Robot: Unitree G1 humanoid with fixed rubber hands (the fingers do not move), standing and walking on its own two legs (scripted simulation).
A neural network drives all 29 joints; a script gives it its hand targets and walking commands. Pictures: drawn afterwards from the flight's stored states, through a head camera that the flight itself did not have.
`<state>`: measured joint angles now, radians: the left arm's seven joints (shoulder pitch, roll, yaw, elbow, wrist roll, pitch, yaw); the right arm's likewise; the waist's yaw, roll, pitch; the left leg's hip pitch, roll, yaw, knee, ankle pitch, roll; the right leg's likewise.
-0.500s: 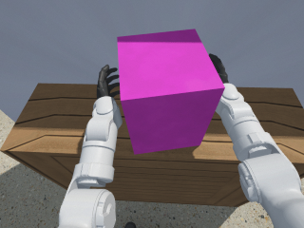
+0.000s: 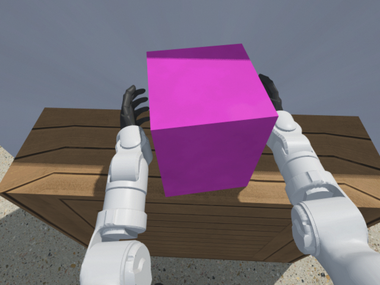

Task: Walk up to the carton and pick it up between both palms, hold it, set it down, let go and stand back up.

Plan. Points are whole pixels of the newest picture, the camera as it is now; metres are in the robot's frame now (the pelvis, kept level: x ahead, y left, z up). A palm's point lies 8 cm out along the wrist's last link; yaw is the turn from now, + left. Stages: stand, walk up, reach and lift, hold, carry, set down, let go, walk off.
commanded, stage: reach and lift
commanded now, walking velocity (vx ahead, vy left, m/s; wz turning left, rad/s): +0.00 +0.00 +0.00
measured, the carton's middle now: (201, 125) +0.45 +0.03 +0.08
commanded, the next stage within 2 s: none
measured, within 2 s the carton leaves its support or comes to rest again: leaves its support in 0.90 s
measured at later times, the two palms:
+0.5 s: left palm (132, 128) +0.39 +0.16 +0.12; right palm (274, 116) +0.45 -0.12 +0.12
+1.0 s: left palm (130, 130) +0.38 +0.16 +0.13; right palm (277, 117) +0.44 -0.12 +0.13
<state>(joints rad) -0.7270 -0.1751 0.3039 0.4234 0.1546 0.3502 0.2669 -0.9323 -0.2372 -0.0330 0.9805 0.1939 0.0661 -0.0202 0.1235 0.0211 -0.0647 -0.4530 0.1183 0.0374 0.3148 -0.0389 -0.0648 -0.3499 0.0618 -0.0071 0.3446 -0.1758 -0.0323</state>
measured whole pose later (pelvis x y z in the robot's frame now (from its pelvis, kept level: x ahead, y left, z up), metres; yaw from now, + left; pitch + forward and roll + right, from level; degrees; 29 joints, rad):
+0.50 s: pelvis +0.01 +0.00 +0.00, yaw +0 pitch +4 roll +0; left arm -0.67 -0.27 0.48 0.40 0.41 0.29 0.12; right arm -0.89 -0.09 -0.34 1.08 -0.15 -0.07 0.04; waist 0.09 -0.04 -0.03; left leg -0.27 0.10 0.06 0.23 -0.03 -0.06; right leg -0.21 0.04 0.01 0.33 -0.20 -0.03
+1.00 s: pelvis +0.00 +0.00 +0.00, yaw +0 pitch +5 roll +0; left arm -0.65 -0.27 0.47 0.42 0.38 0.19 0.13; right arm -0.85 -0.11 -0.28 1.08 -0.17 -0.19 0.01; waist 0.08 -0.03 -0.07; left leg -0.31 0.11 0.05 0.24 -0.02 -0.06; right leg -0.23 0.05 0.00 0.32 -0.18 -0.03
